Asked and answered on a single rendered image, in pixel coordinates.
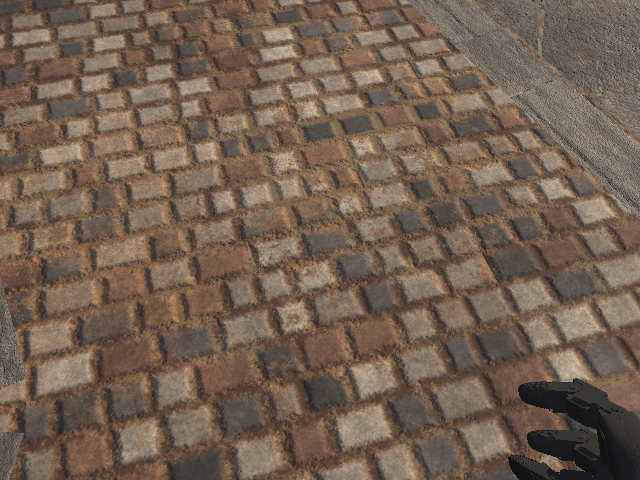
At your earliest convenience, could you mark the right robot hand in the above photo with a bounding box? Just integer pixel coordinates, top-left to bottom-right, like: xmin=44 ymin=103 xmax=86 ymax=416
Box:
xmin=508 ymin=378 xmax=640 ymax=480

